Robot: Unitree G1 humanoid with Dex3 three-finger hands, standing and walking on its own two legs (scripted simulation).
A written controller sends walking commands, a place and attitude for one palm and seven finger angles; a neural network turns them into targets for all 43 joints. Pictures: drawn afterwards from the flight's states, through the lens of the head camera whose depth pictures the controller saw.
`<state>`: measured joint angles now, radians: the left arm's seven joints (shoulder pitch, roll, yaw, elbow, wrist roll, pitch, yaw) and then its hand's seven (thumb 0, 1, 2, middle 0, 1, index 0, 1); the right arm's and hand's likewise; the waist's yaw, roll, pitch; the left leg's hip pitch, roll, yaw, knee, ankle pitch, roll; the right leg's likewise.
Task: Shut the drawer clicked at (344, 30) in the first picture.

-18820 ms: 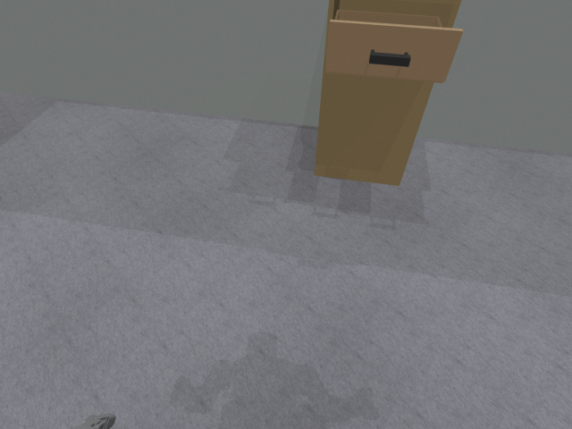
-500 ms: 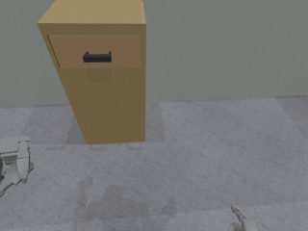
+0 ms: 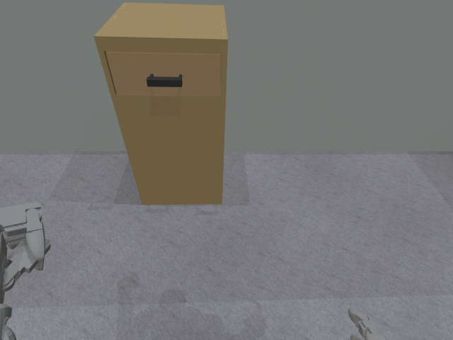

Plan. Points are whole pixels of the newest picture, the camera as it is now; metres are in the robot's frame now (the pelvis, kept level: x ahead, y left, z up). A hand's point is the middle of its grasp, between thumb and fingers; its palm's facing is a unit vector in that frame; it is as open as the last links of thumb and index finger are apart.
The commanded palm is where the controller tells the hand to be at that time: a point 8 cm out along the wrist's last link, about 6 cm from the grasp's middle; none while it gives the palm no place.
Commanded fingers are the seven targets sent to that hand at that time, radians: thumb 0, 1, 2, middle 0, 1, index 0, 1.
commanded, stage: stop stepping back and stand still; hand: left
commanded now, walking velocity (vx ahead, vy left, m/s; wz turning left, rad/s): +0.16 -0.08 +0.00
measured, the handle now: (165, 79) +0.97 +0.26 +0.01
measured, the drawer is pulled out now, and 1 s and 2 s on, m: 0.00 0.00 0.00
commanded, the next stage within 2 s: let the arm hang, fingers relaxed in 0.82 s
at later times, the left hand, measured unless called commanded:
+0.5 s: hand (31, 243) +0.19 +0.25 +0.18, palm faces +0.44 -0.78 -0.44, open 3.3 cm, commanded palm +0.13 +0.29 +0.19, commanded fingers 0.00 0.90 0.90 -1.40 -1.60 -1.40 -1.60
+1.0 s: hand (57, 262) +0.22 +0.27 +0.08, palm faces +0.24 -0.84 -0.49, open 3.2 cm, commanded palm none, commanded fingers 0.00 0.90 0.90 -1.20 -1.38 -1.20 -1.38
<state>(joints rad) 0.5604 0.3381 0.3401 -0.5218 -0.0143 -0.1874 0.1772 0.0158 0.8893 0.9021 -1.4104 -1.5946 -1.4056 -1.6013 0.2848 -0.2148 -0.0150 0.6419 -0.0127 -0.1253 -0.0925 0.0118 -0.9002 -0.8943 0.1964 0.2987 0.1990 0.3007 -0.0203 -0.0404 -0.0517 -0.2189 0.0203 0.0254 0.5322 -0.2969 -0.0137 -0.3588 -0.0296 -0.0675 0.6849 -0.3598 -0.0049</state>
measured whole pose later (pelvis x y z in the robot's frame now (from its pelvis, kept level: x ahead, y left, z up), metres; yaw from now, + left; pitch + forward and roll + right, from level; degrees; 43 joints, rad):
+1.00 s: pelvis +0.02 +0.02 +0.00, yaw +3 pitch +1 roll -1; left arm 0.43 0.37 0.19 -0.15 0.01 -0.12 0.06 0.00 0.89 0.90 -1.39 -1.58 -1.39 -1.59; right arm 0.17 -0.27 -0.01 0.70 0.00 -0.08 0.00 0.01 -0.90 -0.89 0.20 0.30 0.20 0.30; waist 0.02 0.06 0.00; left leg -0.31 0.02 0.06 0.55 -0.26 0.02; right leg -0.27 -0.01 -0.09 0.53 -0.28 -0.02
